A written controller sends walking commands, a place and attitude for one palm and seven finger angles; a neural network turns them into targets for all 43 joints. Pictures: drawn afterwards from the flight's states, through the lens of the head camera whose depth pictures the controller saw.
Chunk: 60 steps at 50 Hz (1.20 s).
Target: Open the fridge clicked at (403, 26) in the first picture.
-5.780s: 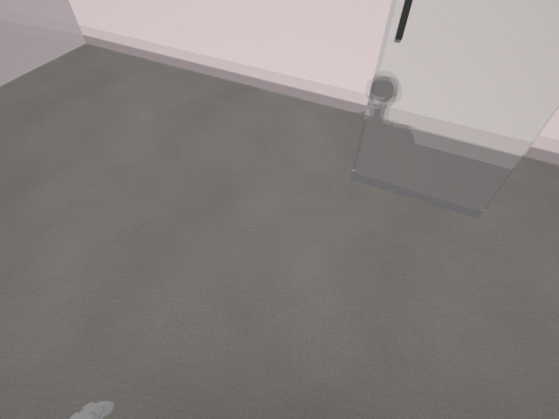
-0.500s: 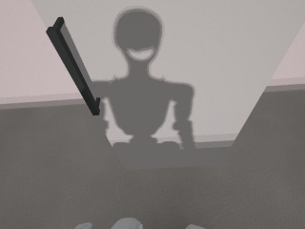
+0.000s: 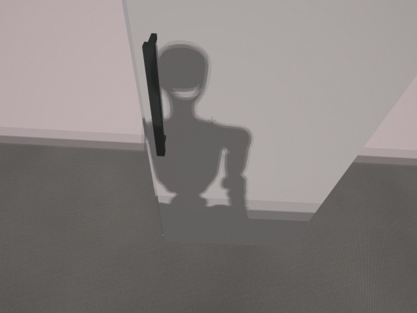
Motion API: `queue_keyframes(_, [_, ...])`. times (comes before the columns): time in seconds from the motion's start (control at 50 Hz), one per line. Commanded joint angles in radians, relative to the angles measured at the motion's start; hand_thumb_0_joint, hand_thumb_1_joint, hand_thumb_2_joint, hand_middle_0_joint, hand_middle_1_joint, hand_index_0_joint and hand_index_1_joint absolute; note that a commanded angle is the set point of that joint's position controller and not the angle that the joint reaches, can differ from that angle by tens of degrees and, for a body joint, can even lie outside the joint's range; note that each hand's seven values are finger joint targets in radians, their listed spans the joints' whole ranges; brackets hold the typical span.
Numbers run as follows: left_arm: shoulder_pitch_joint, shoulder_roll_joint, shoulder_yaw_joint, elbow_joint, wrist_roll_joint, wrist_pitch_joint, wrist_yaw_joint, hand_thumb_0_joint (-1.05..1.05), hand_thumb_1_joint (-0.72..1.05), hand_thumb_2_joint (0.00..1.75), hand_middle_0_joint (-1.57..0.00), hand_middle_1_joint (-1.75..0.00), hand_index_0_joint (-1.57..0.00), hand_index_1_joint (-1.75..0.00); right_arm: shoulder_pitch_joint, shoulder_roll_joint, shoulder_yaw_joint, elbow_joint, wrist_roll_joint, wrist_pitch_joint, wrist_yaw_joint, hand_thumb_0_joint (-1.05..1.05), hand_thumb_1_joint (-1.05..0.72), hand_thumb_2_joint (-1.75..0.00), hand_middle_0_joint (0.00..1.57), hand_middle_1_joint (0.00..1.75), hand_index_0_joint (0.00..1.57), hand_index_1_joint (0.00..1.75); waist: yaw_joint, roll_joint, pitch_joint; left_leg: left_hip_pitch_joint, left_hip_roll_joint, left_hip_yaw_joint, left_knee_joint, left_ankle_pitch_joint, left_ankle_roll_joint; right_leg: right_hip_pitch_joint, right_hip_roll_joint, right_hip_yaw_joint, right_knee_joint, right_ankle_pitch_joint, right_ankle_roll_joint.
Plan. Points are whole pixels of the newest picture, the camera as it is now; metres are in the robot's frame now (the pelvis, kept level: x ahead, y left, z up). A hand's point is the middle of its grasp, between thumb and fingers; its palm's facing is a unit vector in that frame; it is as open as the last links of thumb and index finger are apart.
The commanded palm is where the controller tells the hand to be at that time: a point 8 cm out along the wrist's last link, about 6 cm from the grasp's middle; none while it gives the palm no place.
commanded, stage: come to a stop and stand still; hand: left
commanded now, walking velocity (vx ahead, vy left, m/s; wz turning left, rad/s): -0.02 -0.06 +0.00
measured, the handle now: (157, 103) +0.51 +0.16 +0.13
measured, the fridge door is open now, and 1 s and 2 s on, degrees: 0 0 0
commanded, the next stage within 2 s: look again from close up in 1.12 s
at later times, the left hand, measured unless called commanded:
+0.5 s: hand out of the picture +0.02 +0.17 -0.19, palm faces +0.03 -0.98 -0.20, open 7.3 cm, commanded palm none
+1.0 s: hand out of the picture -0.04 +0.25 -0.18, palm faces +0.00 -0.96 -0.27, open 7.4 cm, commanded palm none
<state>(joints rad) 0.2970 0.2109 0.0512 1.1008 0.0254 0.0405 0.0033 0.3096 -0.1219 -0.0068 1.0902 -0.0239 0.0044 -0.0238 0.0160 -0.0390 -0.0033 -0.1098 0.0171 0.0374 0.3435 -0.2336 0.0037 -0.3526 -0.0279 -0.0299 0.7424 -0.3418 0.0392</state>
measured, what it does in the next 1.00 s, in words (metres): steps on the spot: right foot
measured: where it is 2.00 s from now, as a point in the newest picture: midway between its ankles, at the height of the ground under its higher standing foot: outside the picture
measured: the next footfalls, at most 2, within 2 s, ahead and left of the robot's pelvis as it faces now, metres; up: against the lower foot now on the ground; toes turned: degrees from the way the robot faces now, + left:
right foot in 0.12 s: +0.03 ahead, -0.12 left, +0.00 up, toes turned -4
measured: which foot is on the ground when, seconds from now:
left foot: down 0.00-1.00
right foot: up 0.00-0.10, down 0.12-1.00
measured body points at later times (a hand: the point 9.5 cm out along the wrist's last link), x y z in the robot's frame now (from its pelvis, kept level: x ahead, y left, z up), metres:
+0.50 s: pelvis -0.01 -0.01 -0.01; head -0.02 +0.00 +0.44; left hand +0.02 +0.22 -0.17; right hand +0.03 -0.25 -0.16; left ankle -0.03 +0.12 -0.75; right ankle -0.01 -0.12 -0.75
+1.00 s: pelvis -0.05 +0.04 -0.01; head -0.06 +0.04 +0.44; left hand -0.04 +0.30 -0.16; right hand -0.03 -0.23 -0.15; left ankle -0.03 +0.12 -0.75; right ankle -0.01 -0.12 -0.75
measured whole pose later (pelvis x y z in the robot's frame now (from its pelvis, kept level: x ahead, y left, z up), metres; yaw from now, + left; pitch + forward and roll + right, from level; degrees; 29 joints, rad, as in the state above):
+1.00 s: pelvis -0.05 +0.04 -0.01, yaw -1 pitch -3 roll +0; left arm 0.30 0.26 0.00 1.06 0.03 0.00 0.03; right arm 0.26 -0.24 -0.02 1.08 -0.01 0.00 0.00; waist 0.01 -0.01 0.02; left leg -0.18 -0.03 0.07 0.43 -0.21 0.05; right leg -0.20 -0.07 -0.04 0.41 -0.16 0.04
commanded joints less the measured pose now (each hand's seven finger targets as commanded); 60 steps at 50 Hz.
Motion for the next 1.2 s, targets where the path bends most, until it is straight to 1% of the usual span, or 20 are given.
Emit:
queue_keyframes(0.0, [-0.081, 0.012, -0.012, -0.064, -0.012, -0.036, 0.001, 0.0, 0.9, 0.9, -0.2, -0.3, -0.2, -0.3, 0.048, -0.18, -0.043, -0.012, -0.002, -0.025, -0.026, 0.0, -0.9, -0.9, 0.2, 0.3, 0.2, 0.3, -0.05, 0.196, 0.067, 0.063, 0.252, -0.178, -0.068, 0.405, 0.135, -0.047, -0.013, -0.01, -0.122, -0.07, 0.002])
queue_keyframes(0.04, [-0.033, 0.006, -0.011, -0.038, -0.017, -0.039, 0.006, 0.0, 0.9, 0.9, -0.2, -0.3, -0.2, -0.3, 0.055, -0.183, -0.047, 0.005, 0.003, -0.023, -0.03, 0.0, -0.9, -0.9, 0.2, 0.3, 0.2, 0.3, -0.033, 0.184, 0.016, 0.078, 0.228, -0.152, 0.006, 0.536, 0.111, 0.055, -0.003, -0.025, -0.264, 0.039, -0.005])
queue_keyframes(0.06, [0.018, 0.008, -0.011, -0.013, -0.018, -0.045, 0.01, 0.0, 0.9, 0.9, -0.2, -0.3, -0.2, -0.3, 0.054, -0.174, -0.048, 0.013, 0.009, -0.024, -0.03, 0.0, -0.9, -0.9, 0.2, 0.3, 0.2, 0.3, -0.014, 0.167, -0.004, 0.05, 0.204, -0.128, 0.048, 0.509, 0.084, 0.142, -0.007, -0.027, -0.368, 0.166, -0.009])
queue_keyframes(0.08, [0.053, 0.027, -0.009, 0.01, -0.017, -0.052, 0.016, 0.0, 0.9, 0.9, -0.2, -0.3, -0.2, -0.3, 0.066, -0.147, -0.045, 0.017, 0.015, -0.028, -0.028, 0.0, -0.9, -0.9, 0.2, 0.3, 0.2, 0.3, -0.013, 0.108, -0.039, -0.012, 0.17, -0.094, 0.086, 0.438, 0.048, 0.255, -0.047, 0.014, -0.402, 0.297, -0.024])
queue_keyframes(0.1, [0.103, 0.145, -0.025, -0.05, -0.004, -0.075, 0.025, 0.0, 0.9, 0.9, -0.2, -0.3, -0.2, -0.3, -0.008, -0.178, -0.028, -0.081, 0.006, -0.033, -0.019, 0.0, -0.9, -0.9, 0.2, 0.3, 0.2, 0.3, -0.006, 0.016, 0.092, -0.1, 0.07, -0.064, 0.124, 0.24, 0.008, 0.222, -0.061, 0.028, -0.415, 0.402, -0.055])
queue_keyframes(0.12, [0.103, 0.074, -0.017, -0.047, -0.006, -0.064, 0.034, 0.0, 0.9, 0.9, -0.2, -0.3, -0.2, -0.3, 0.021, -0.13, -0.038, -0.099, 0.002, -0.042, -0.019, 0.0, -0.9, -0.9, 0.2, 0.3, 0.2, 0.3, -0.017, -0.092, 0.008, -0.161, 0.052, -0.024, 0.164, 0.019, 0.001, 0.214, -0.111, 0.084, -0.367, 0.284, -0.076])
queue_keyframes(0.14, [0.08, 0.065, -0.019, -0.063, -0.004, -0.07, 0.038, 0.0, 0.9, 0.9, -0.2, -0.3, -0.2, -0.3, 0.052, -0.116, -0.035, -0.081, -0.003, -0.037, -0.019, 0.0, -0.9, -0.9, 0.2, 0.3, 0.2, 0.3, -0.028, -0.199, -0.073, -0.174, 0.032, -0.009, 0.214, -0.018, 0.006, 0.262, -0.129, 0.125, -0.371, 0.299, -0.101])
queue_keyframes(0.16, [0.079, 0.055, -0.016, -0.078, -0.004, -0.074, 0.04, 0.0, 0.9, 0.9, -0.2, -0.3, -0.2, -0.3, 0.061, -0.103, -0.036, -0.078, -0.002, -0.033, -0.018, 0.0, -0.9, -0.9, 0.2, 0.3, 0.2, 0.3, -0.023, -0.224, -0.079, -0.191, 0.022, -0.009, 0.249, -0.067, 0.007, 0.259, -0.151, 0.148, -0.391, 0.304, -0.115])
queue_keyframes(0.2, [0.079, 0.046, -0.022, -0.096, -0.002, -0.079, 0.044, 0.0, 0.9, 0.9, -0.2, -0.3, -0.2, -0.3, 0.054, -0.08, -0.028, -0.087, -0.002, -0.03, -0.013, 0.0, -0.9, -0.9, 0.2, 0.3, 0.2, 0.3, -0.024, -0.143, -0.054, -0.212, 0.023, 0.0, 0.267, -0.092, 0.007, 0.258, -0.16, 0.15, -0.37, 0.441, -0.136])
queue_keyframes(0.22, [0.073, 0.053, -0.015, -0.103, -0.003, -0.079, 0.047, 0.0, 0.9, 0.9, -0.2, -0.3, -0.2, -0.3, 0.055, -0.079, -0.03, -0.084, 0.002, -0.029, -0.015, 0.0, -0.9, -0.9, 0.2, 0.3, 0.2, 0.3, -0.031, -0.062, -0.037, -0.199, 0.032, -0.004, 0.25, -0.065, 0.008, 0.237, -0.166, 0.145, -0.352, 0.467, -0.142])
queue_keyframes(0.24, [0.064, 0.064, -0.013, -0.109, -0.005, -0.078, 0.049, 0.0, 0.9, 0.9, -0.2, -0.3, -0.2, -0.3, 0.066, -0.077, -0.029, -0.077, 0.005, -0.029, -0.016, 0.0, -0.9, -0.9, 0.2, 0.3, 0.2, 0.3, -0.039, 0.008, -0.027, -0.171, 0.038, -0.006, 0.21, -0.006, 0.007, 0.22, -0.156, 0.127, -0.332, 0.482, -0.14])
queue_keyframes(0.28, [0.067, 0.062, -0.014, -0.11, -0.01, -0.077, 0.049, 0.0, 0.9, 0.9, -0.2, -0.3, -0.2, -0.3, 0.067, -0.086, -0.029, -0.066, 0.006, -0.029, -0.019, 0.0, -0.9, -0.9, 0.2, 0.3, 0.2, 0.3, -0.035, 0.077, 0.006, -0.129, 0.059, -0.021, 0.164, 0.113, 0.009, 0.189, -0.111, 0.092, -0.302, 0.496, -0.114])
queue_keyframes(0.32, [0.085, 0.074, -0.014, -0.107, -0.01, -0.079, 0.049, 0.0, 0.9, 0.9, -0.2, -0.3, -0.2, -0.3, 0.054, -0.108, -0.032, -0.067, 0.01, -0.029, -0.018, 0.0, -0.9, -0.9, 0.2, 0.3, 0.2, 0.3, -0.024, 0.068, 0.002, -0.127, 0.072, -0.018, 0.176, 0.206, 0.007, 0.222, -0.099, 0.064, -0.273, 0.61, -0.095])
queue_keyframes(0.34, [0.085, 0.083, -0.012, -0.108, -0.011, -0.077, 0.048, 0.0, 0.9, 0.9, -0.2, -0.3, -0.2, -0.3, 0.045, -0.121, -0.034, -0.074, 0.011, -0.026, -0.02, 0.0, -0.9, -0.9, 0.2, 0.3, 0.2, 0.3, -0.023, 0.058, 0.015, -0.13, 0.074, -0.02, 0.17, 0.185, 0.006, 0.215, -0.102, 0.067, -0.277, 0.6, -0.093])
queue_keyframes(0.4, [0.06, 0.091, -0.015, -0.122, -0.008, -0.076, 0.048, 0.0, 0.9, 0.9, -0.2, -0.3, -0.2, -0.3, 0.02, -0.142, -0.037, -0.079, 0.01, -0.026, -0.016, 0.0, -0.9, -0.9, 0.2, 0.3, 0.2, 0.3, -0.025, 0.047, 0.024, -0.117, 0.082, -0.031, 0.141, 0.198, 0.012, 0.204, -0.089, 0.063, -0.294, 0.512, -0.088])
queue_keyframes(0.48, [0.027, 0.111, -0.017, -0.13, -0.01, -0.074, 0.043, 0.0, 0.9, 0.9, -0.2, -0.3, -0.2, -0.3, -0.029, -0.183, -0.039, -0.094, 0.009, -0.026, -0.01, 0.0, -0.9, -0.9, 0.2, 0.3, 0.2, 0.3, -0.023, 0.046, 0.068, -0.128, 0.085, -0.051, 0.094, 0.112, 0.019, 0.163, -0.083, 0.074, -0.336, 0.326, -0.077])
queue_keyframes(0.68, [-0.009, 0.149, -0.021, -0.129, -0.007, -0.069, 0.033, 0.0, 0.9, 0.9, -0.2, -0.3, -0.2, -0.3, -0.081, -0.245, -0.035, -0.102, 0.009, -0.032, 0.005, 0.0, -0.9, -0.9, 0.2, 0.3, 0.2, 0.3, -0.016, 0.049, 0.087, -0.167, 0.086, -0.095, -0.012, -0.034, 0.028, 0.163, -0.077, 0.073, -0.394, 0.127, -0.057])
queue_keyframes(0.9, [0.007, 0.162, -0.024, -0.104, 0.0, -0.058, 0.029, 0.0, 0.9, 0.9, -0.2, -0.3, -0.2, -0.3, -0.08, -0.285, -0.039, -0.088, 0.011, -0.028, 0.015, 0.0, -0.9, -0.9, 0.2, 0.3, 0.2, 0.3, -0.007, 0.063, 0.081, -0.222, 0.107, -0.154, -0.114, -0.21, 0.036, 0.195, -0.077, 0.041, -0.375, 0.101, -0.044])
queue_keyframes(1.1, [0.014, 0.166, -0.029, -0.076, -0.001, -0.062, 0.031, 0.0, 0.9, 0.9, -0.2, -0.3, -0.2, -0.3, -0.067, -0.283, -0.038, -0.056, 0.015, -0.027, 0.015, 0.0, -0.9, -0.9, 0.2, 0.3, 0.2, 0.3, -0.014, 0.035, 0.07, -0.184, 0.1, -0.137, -0.09, -0.134, 0.032, 0.185, -0.09, 0.056, -0.384, 0.133, -0.048])
queue_keyframes(1.18, [0.011, 0.165, -0.029, -0.07, -0.002, -0.063, 0.032, 0.0, 0.9, 0.9, -0.2, -0.3, -0.2, -0.3, -0.072, -0.281, -0.037, -0.047, 0.015, -0.031, 0.014, 0.0, -0.9, -0.9, 0.2, 0.3, 0.2, 0.3, -0.013, 0.058, 0.06, -0.171, 0.098, -0.129, -0.083, -0.093, 0.03, 0.193, -0.094, 0.059, -0.382, 0.163, -0.048])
